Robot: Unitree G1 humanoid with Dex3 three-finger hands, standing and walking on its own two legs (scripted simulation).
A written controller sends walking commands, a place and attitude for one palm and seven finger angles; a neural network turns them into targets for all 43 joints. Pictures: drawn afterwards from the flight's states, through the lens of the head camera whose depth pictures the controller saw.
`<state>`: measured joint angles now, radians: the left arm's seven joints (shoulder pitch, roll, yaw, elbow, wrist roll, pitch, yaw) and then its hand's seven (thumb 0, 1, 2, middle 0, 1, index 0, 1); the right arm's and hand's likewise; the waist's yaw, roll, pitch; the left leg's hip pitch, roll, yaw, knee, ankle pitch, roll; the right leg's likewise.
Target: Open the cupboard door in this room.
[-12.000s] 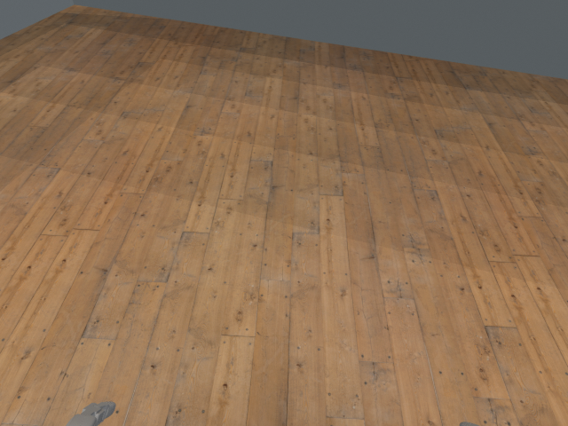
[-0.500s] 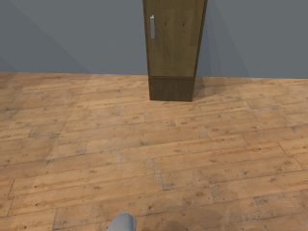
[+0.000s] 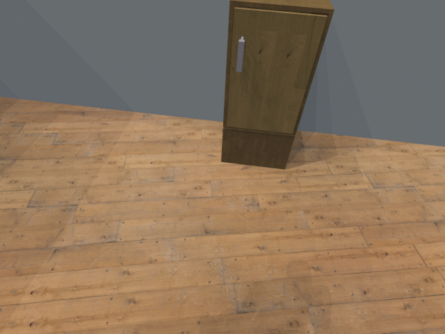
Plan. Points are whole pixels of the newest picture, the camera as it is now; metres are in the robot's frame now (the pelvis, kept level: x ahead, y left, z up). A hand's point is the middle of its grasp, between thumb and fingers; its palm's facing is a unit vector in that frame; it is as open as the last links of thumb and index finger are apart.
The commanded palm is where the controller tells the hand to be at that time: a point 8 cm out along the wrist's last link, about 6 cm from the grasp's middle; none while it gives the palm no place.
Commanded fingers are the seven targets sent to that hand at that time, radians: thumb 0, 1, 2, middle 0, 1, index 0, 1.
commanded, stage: stand and wait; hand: left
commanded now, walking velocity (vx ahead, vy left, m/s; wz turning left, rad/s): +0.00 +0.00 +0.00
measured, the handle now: (240, 54) +1.21 +0.02 -0.03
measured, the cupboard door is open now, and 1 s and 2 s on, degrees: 0 0 0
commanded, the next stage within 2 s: look at it before walking up in 0.72 s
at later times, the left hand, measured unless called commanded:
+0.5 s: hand out of the picture +0.03 +0.11 -0.17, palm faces +0.03 -0.98 -0.18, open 7.3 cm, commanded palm none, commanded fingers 0.00 0.90 0.90 -0.20 -0.30 -0.20 -0.30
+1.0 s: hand out of the picture +0.02 +0.08 -0.17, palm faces +0.06 -0.99 -0.16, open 7.3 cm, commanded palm none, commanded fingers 0.00 0.90 0.90 -0.20 -0.30 -0.20 -0.30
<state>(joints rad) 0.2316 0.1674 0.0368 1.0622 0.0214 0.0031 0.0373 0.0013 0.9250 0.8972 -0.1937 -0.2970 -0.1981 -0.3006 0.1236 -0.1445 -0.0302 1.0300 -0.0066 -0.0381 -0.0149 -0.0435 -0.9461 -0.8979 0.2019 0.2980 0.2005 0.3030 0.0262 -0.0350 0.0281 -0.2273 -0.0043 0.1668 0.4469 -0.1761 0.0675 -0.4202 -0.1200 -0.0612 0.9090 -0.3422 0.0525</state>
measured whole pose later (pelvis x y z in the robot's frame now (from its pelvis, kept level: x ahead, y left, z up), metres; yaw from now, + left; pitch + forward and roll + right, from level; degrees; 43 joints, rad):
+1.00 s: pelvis +0.04 -0.06 +0.01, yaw +0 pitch -2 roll +1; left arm 0.34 0.09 -0.01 1.16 0.00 -0.03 0.04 0.00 0.91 0.90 -0.20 -0.30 -0.20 -0.30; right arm 0.31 -0.11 -0.01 1.17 -0.01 0.00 -0.03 0.00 -0.92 -0.90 0.20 0.30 0.20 0.30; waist 0.00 0.01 0.02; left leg -0.15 0.09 0.12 0.39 -0.20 -0.04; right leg -0.14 0.03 -0.13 0.40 -0.23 -0.07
